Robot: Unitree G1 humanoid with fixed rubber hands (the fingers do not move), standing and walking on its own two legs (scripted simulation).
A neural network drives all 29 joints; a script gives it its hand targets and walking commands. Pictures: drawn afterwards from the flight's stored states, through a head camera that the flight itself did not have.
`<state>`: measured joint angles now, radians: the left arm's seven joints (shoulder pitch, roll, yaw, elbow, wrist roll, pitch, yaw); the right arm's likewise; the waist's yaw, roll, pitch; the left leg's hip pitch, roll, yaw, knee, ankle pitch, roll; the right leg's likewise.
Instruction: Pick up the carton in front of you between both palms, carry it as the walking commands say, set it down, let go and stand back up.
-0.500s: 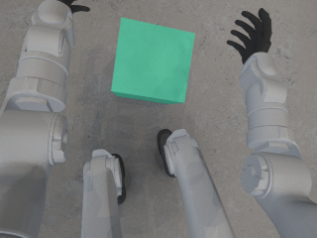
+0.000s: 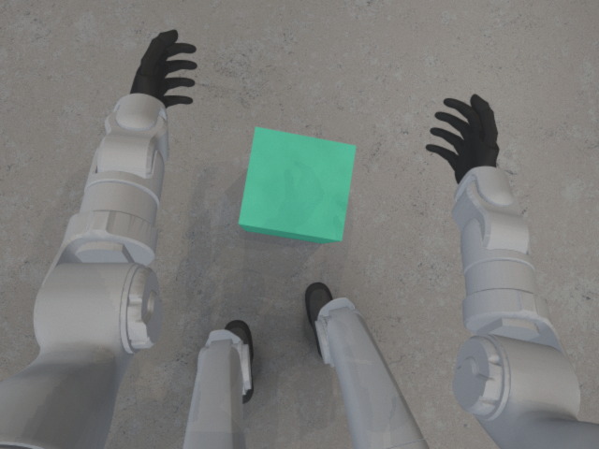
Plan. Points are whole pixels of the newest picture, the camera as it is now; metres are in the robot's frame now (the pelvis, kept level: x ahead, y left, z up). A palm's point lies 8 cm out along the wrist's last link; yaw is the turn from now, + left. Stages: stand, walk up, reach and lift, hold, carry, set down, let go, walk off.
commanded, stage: let go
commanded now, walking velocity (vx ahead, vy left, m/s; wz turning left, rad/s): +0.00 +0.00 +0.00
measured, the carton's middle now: (293, 193) +0.47 -0.10 -0.52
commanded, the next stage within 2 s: stand in 1.32 s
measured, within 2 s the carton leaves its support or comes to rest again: neither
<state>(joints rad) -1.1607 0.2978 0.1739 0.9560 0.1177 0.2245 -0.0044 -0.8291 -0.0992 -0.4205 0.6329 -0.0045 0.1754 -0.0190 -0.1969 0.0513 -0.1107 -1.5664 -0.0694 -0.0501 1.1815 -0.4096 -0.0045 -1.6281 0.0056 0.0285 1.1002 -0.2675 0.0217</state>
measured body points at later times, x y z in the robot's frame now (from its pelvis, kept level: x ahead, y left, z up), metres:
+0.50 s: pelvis +0.07 -0.03 +0.11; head +0.22 -0.02 +0.53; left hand +0.39 +0.15 +0.00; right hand +0.29 -0.28 +0.02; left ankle +0.04 +0.11 -0.61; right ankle +0.10 -0.13 -0.61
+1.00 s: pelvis +0.09 +0.01 +0.14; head +0.12 +0.01 +0.58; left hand +0.27 +0.25 +0.06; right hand +0.26 -0.22 +0.06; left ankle +0.04 +0.11 -0.61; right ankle +0.10 -0.13 -0.61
